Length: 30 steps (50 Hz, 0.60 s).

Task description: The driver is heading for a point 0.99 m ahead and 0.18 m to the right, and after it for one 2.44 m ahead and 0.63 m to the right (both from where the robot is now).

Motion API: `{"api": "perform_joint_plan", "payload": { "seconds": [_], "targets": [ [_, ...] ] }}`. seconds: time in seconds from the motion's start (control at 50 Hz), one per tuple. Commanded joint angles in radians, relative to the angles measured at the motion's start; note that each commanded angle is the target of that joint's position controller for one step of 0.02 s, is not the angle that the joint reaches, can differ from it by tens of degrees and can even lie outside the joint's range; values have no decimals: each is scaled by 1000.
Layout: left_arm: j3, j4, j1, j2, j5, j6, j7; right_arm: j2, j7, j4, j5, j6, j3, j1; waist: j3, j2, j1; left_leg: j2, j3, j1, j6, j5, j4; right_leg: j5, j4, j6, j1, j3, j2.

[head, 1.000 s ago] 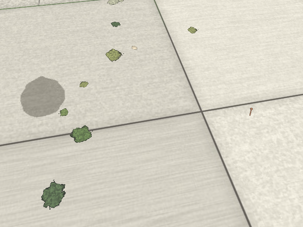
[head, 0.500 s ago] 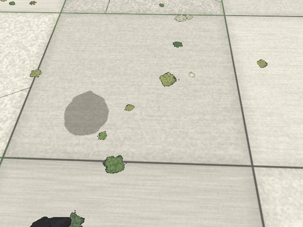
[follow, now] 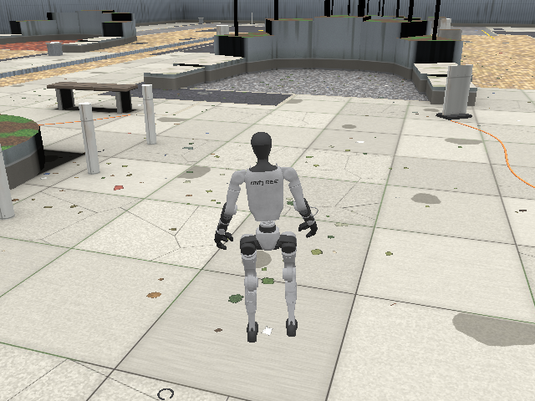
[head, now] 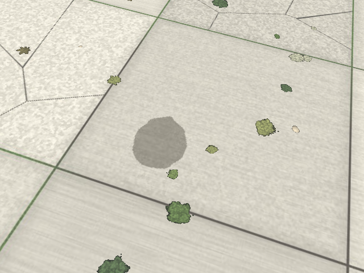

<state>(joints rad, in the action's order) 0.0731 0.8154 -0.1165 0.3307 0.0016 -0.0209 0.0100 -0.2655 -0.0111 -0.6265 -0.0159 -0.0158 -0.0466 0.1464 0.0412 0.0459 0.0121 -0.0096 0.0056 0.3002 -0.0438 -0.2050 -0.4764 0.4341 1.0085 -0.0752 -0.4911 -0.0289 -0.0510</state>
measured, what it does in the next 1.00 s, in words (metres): steps on the spot: right foot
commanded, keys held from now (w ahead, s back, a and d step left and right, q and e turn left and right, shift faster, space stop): no key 0.74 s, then w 0.26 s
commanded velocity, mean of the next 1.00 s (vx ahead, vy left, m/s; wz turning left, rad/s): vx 0.06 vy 0.00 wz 0.05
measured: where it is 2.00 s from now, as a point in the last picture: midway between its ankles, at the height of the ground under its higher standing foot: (182, 265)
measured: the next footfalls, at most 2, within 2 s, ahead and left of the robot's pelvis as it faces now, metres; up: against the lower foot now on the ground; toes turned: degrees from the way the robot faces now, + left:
right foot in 0.16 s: +0.05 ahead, -0.14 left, +0.00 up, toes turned -1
right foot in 1.44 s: +0.46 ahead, -0.13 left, +0.00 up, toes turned -2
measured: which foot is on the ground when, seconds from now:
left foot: down 0.00-1.00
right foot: up 0.00-0.14, down 0.16-1.00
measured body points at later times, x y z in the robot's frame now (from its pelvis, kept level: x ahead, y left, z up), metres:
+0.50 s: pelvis +0.02 -0.02 +0.00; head +0.02 -0.02 +0.44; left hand +0.12 +0.24 -0.13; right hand +0.13 -0.28 -0.13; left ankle +0.03 +0.10 -0.74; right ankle +0.01 -0.14 -0.74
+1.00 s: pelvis +0.06 +0.00 -0.01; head +0.06 +0.01 +0.44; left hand +0.08 +0.27 -0.16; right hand +0.13 -0.27 -0.14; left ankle +0.04 +0.09 -0.74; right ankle +0.01 -0.14 -0.74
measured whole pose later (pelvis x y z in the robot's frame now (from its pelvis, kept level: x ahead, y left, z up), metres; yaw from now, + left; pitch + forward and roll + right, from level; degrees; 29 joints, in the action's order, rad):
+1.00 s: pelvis +0.06 +0.00 -0.01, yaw +1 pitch +0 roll +0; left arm 0.04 1.02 -0.31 0.28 0.03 0.04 0.02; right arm -0.24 0.00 -1.02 0.03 0.07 -0.06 0.23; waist 0.00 0.04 0.00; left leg -0.02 -0.05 0.22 -0.07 -0.32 -0.55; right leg 0.39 0.56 0.01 -0.16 0.00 -0.04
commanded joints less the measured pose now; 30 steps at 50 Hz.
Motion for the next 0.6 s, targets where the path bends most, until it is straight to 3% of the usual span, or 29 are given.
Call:
{"api": "perform_joint_plan", "payload": {
  "seconds": [0.02, 0.1, 0.14, 0.16, 0.18, 0.2, 0.22, 0.24, 0.32, 0.46, 0.6],
  "targets": [
    [4, -46, -14, 44, 1, 4, 5, -130, -7, 50, -1, 19, -34, -59, -154, -182, 10, 210, 151, -122, -178, 442, 109, -54, -127, -6, 66, 34, -17],
    [-5, -50, 3, 48, 3, 1, 0, -133, -1, 7, -1, 14, -31, -34, -141, -193, -20, 230, 207, -120, -194, 336, 104, -63, -331, 8, 166, 21, -3],
    [-11, -30, -39, 32, -6, 7, -6, -106, 3, -13, 12, 13, -18, -54, -124, -170, 20, 196, 198, -78, -148, 229, 84, -240, -559, 33, 283, 3, 10],
    [-13, -24, -53, 46, -22, 11, -9, -89, 5, -30, 11, 18, -11, -24, -128, -137, 18, 162, 190, -47, -100, 137, 79, -374, -618, 51, 360, 40, -14],
    [-8, -29, -60, 96, -31, 14, -7, -75, 6, -41, -3, 24, -6, 2, -129, -57, -11, 105, 148, -12, -47, 27, 29, -533, -619, 82, 403, 126, -97],
    [1, -13, -18, 133, -19, 15, -8, -65, 9, -47, -10, 26, -9, 55, -110, 88, -81, 39, 76, -46, -8, -46, 54, -393, -588, 134, 309, 121, -116],
    [-10, -26, 14, 72, -13, 20, -15, -95, 6, -55, -17, 23, -11, -3, -83, 77, -36, 31, 66, -112, 16, -25, 35, -230, -622, 139, 217, 120, -89],
    [-17, -20, 14, 51, -21, 27, -17, -112, 3, -54, -8, 19, -20, -40, -61, 61, -21, 32, 65, -123, 13, -3, 21, -173, -634, 118, 191, 107, -72],
    [-26, 13, -23, 43, -17, 49, -8, -86, -8, -81, -1, 5, -21, -31, -58, 15, -8, 47, 81, -121, -7, 81, 26, -214, -613, 82, 217, 74, -44],
    [-34, 49, -31, 38, -13, 42, 6, -76, -13, -156, 5, 13, -28, -4, -54, -43, 0, 46, 74, -122, 8, 126, 33, -240, -602, 89, 248, 62, -29],
    [-38, 93, -36, 31, -11, 38, 8, -85, -22, -234, 9, 15, -30, 13, -48, -53, -2, 47, 69, -140, 15, 155, 39, -267, -607, 90, 261, 52, -14]
  ]
}}
Keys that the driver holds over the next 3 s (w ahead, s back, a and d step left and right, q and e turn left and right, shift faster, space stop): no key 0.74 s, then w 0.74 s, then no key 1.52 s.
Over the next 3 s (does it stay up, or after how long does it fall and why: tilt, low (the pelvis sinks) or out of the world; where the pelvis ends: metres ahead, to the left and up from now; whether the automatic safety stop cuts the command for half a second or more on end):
stays up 0.49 -0.02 -0.01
